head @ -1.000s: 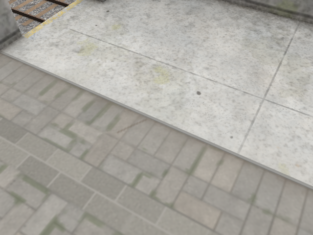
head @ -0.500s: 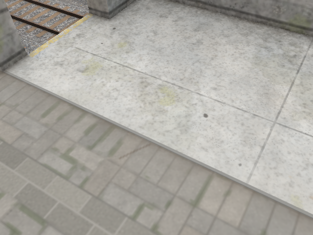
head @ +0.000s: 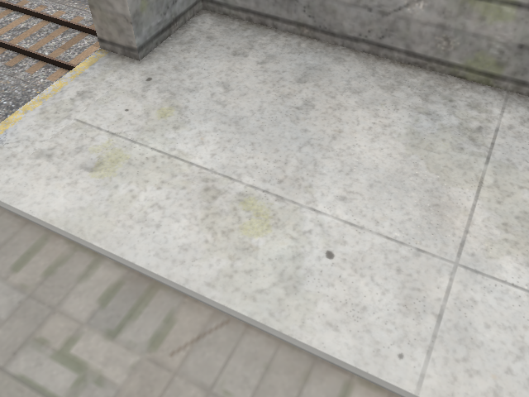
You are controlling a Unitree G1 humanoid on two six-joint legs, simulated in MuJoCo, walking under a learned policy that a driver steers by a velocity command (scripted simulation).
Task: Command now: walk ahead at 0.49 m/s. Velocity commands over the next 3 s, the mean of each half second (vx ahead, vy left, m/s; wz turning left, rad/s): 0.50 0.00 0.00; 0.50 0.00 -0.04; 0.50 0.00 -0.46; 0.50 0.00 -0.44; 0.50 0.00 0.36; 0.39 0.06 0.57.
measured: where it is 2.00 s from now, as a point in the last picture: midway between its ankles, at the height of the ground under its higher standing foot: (307, 224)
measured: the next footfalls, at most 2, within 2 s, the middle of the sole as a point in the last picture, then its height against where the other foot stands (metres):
right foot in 0.30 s outside the picture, level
left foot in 0.86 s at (239, 348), level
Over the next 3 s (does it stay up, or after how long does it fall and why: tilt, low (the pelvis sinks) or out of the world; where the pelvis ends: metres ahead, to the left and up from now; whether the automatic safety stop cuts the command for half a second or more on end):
stays up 1.54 -0.28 -0.02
